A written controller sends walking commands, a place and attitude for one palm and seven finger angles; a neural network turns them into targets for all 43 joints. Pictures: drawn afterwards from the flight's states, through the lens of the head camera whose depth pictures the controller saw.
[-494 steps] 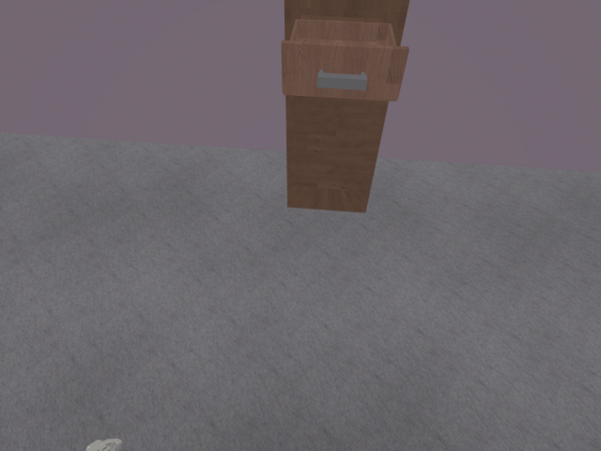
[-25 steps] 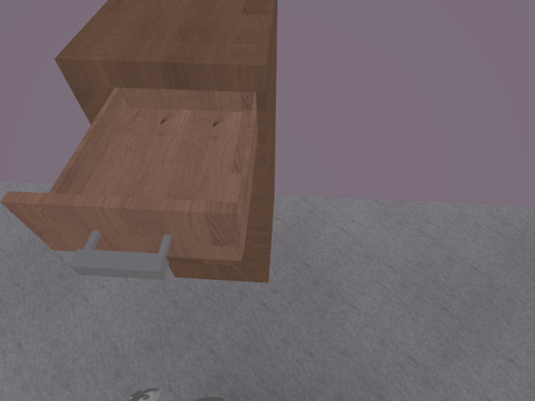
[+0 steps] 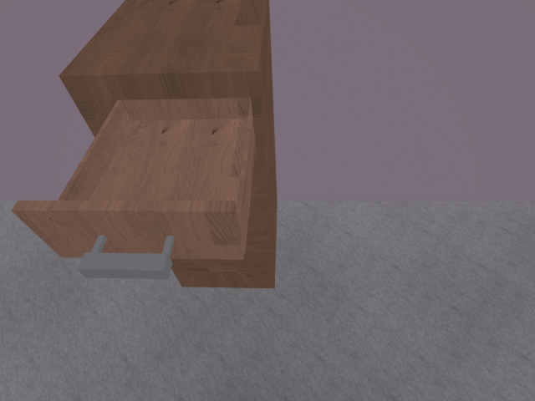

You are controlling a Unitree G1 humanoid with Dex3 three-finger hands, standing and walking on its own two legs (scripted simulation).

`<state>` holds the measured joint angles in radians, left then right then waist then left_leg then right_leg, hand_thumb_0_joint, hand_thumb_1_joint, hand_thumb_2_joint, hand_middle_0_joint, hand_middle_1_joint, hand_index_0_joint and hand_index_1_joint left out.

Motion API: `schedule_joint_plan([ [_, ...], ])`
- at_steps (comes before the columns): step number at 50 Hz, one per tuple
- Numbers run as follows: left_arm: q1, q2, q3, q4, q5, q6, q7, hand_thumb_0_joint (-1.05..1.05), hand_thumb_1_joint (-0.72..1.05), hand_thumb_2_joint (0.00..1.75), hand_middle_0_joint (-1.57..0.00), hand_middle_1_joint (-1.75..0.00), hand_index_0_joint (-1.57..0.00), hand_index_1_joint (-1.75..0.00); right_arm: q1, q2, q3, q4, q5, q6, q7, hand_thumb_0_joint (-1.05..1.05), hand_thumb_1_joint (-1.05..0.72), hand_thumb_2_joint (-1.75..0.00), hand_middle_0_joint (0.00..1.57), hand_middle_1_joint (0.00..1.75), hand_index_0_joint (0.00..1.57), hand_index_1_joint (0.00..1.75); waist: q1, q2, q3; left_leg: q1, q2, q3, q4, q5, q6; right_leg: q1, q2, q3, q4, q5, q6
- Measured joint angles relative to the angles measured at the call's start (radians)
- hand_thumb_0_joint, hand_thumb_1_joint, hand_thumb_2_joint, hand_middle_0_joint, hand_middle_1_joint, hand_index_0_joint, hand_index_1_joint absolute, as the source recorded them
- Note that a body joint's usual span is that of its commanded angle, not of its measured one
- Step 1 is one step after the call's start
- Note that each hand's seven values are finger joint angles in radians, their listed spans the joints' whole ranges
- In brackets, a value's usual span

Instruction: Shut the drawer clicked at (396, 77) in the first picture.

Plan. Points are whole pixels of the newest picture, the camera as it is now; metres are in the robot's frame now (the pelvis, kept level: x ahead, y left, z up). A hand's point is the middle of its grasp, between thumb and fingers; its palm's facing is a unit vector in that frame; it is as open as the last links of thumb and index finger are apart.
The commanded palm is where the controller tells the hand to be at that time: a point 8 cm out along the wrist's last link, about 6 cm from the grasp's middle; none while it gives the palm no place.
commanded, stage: look again from close up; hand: left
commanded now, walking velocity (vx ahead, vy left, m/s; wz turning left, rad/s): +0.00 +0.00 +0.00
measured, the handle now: (130, 253) +0.32 +0.23 +0.04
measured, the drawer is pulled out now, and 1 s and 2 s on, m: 0.28 0.28 0.28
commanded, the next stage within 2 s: raise the hand and make a fist in 0.56 s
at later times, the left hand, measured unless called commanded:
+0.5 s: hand out of the picture +0.04 +0.20 -0.17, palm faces +0.02 -0.98 -0.22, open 7.3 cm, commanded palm none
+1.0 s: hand (138, 400) +0.14 +0.19 -0.02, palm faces +0.00 -1.00 +0.03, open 6.6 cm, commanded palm +0.10 +0.25 -0.02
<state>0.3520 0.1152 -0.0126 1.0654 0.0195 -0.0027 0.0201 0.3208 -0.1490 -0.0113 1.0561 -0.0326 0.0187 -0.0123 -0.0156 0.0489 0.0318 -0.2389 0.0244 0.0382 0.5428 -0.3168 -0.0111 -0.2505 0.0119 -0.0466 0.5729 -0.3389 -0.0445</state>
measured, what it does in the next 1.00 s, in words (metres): shifts its weight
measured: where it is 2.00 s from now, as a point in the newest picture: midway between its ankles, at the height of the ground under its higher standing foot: outside the picture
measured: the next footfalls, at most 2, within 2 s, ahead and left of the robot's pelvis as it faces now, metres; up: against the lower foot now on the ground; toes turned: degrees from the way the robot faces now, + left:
none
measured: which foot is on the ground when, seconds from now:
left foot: down 0.00-1.00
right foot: down 0.00-1.00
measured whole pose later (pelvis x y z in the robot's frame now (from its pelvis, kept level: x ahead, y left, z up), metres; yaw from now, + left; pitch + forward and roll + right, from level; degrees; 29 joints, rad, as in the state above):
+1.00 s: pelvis -0.05 +0.04 -0.04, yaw +0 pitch +7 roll +0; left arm 0.47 0.13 0.05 0.11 -0.17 -0.47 -0.19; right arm 0.21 -0.22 -0.03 0.59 -0.01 -0.26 0.03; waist -0.02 -0.04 -0.09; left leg -0.62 -0.01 0.06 0.89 -0.40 0.04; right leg -0.62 -0.04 -0.02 0.90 -0.40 0.00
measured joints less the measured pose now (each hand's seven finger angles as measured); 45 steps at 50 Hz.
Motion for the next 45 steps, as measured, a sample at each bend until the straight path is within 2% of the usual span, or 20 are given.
schedule_joint_plan([
  [4, 0.011, 0.003, -0.001, 0.002, -0.002, -0.013, 0.016, 0.01, 0.91, 0.9, -0.2, -0.3, -0.2, -0.3, -0.001, -0.007, -0.003, 0.001, 0.006, -0.001, 0.002, 0.01, -0.92, -0.9, 0.2, 0.3, 0.2, 0.3, -0.004, -0.002, -0.021, -0.013, 0.013, -0.017, 0.025, -0.024, 0.002, 0.006, 0.014, -0.015, -0.009, -0.011, -0.008],
  [8, -0.003, 0.011, 0.004, 0.0, -0.004, -0.025, 0.024, 0.01, 0.91, 0.9, -0.2, -0.3, -0.2, -0.3, -0.017, -0.01, -0.003, 0.012, 0.013, -0.014, -0.007, 0.0, -0.92, -0.9, 0.2, 0.3, 0.2, 0.3, 0.009, -0.027, -0.035, 0.018, 0.019, -0.02, 0.009, -0.031, -0.015, 0.038, 0.019, -0.018, -0.027, -0.015, -0.008],
  [13, -0.025, 0.026, 0.011, -0.006, -0.003, -0.023, 0.031, 0.01, 0.92, 0.9, -0.2, -0.3, -0.2, -0.3, -0.069, -0.019, -0.009, 0.006, 0.017, -0.015, -0.018, 0.0, -0.92, -0.9, 0.2, 0.3, 0.2, 0.3, 0.017, -0.039, -0.037, 0.046, 0.024, -0.01, 0.01, -0.043, -0.015, 0.069, 0.024, -0.008, -0.039, -0.016, -0.003],
  [23, -0.06, 0.053, 0.018, -0.029, -0.001, -0.004, 0.025, 0.01, 0.91, 0.9, -0.2, -0.3, -0.2, -0.3, -0.129, -0.018, -0.005, -0.006, 0.012, -0.015, -0.017, 0.0, -0.91, -0.9, 0.2, 0.3, 0.2, 0.3, 0.024, -0.047, -0.028, 0.075, 0.005, 0.019, -0.008, -0.031, 0.011, 0.087, 0.006, 0.02, -0.052, 0.003, 0.023],
  [34, -0.065, 0.056, 0.019, -0.025, 0.0, 0.002, 0.024, 0.0, 0.91, 0.9, -0.2, -0.3, -0.2, -0.3, -0.091, -0.026, 0.002, 0.02, 0.015, -0.009, -0.008, 0.0, -0.92, -0.9, 0.2, 0.3, 0.2, 0.3, 0.017, -0.042, 0.007, 0.061, -0.017, 0.041, -0.018, -0.002, 0.041, 0.073, -0.017, 0.042, -0.071, 0.041, 0.055],
  [35, -0.019, 0.054, 0.036, -0.179, -0.042, 0.065, 0.022, 0.01, 0.91, 0.9, -0.2, -0.3, -0.2, -0.3, -0.068, -0.026, 0.006, -0.017, 0.03, -0.02, -0.01, 0.0, -0.92, -0.9, 0.2, 0.3, 0.2, 0.3, 0.015, -0.045, 0.009, 0.046, -0.019, 0.04, -0.009, -0.003, 0.043, 0.061, -0.018, 0.04, -0.066, 0.044, 0.057],
  [36, 0.037, 0.054, 0.051, -0.368, -0.067, 0.082, 0.027, 0.01, 0.91, 0.9, -0.2, -0.3, -0.21, -0.3, -0.036, -0.024, 0.01, -0.057, 0.038, -0.064, -0.024, 0.0, -0.92, -0.9, 0.2, 0.3, 0.2, 0.3, 0.021, -0.055, 0.011, 0.043, -0.027, 0.042, -0.014, 0.001, 0.047, 0.047, -0.026, 0.042, -0.051, 0.043, 0.053],
  [38, 0.11, 0.061, 0.044, -0.662, -0.099, 0.032, 0.072, 0.02, 0.91, 0.9, -0.21, -0.31, -0.22, -0.31, 0.01, -0.024, 0.014, -0.105, 0.052, -0.166, -0.046, 0.0, -0.92, -0.9, 0.2, 0.3, 0.2, 0.3, 0.025, -0.07, -0.013, 0.026, -0.047, 0.041, -0.021, 0.015, 0.05, 0.014, -0.048, 0.036, -0.013, 0.032, 0.042],
  [40, 0.116, 0.054, 0.032, -0.864, -0.129, 0.001, 0.091, 0.02, 0.91, 0.9, -0.22, -0.33, -0.23, -0.33, 0.027, -0.037, 0.01, -0.161, 0.058, -0.23, -0.044, 0.01, -0.91, -0.9, 0.2, 0.3, 0.2, 0.3, 0.009, -0.065, -0.039, -0.002, -0.065, 0.031, -0.003, 0.019, 0.056, -0.01, -0.067, 0.025, 0.013, 0.016, 0.045],
  [43, 0.05, 0.025, 0.036, -1.003, -0.146, -0.126, 0.052, 0.02, 0.91, 0.9, -0.25, -0.37, -0.26, -0.36, -0.001, -0.062, 0.002, -0.246, 0.046, -0.28, -0.03, 0.01, -0.91, -0.9, 0.2, 0.3, 0.2, 0.3, -0.02, -0.034, -0.083, -0.088, -0.064, 0.018, 0.074, 0.003, 0.063, -0.077, -0.07, 0.012, 0.061, 0.01, 0.061],
  [45, 0.032, 0.006, 0.064, -0.996, -0.165, -0.216, 0.004, 0.01, 0.91, 0.9, -0.28, -0.4, -0.26, -0.38, -0.038, -0.064, -0.002, -0.306, 0.038, -0.286, -0.009, 0.01, -0.91, -0.9, 0.2, 0.3, 0.2, 0.3, -0.029, -0.037, -0.116, -0.17, -0.056, 0.026, 0.141, -0.015, 0.06, -0.163, -0.065, 0.021, 0.126, -0.002, 0.058],
])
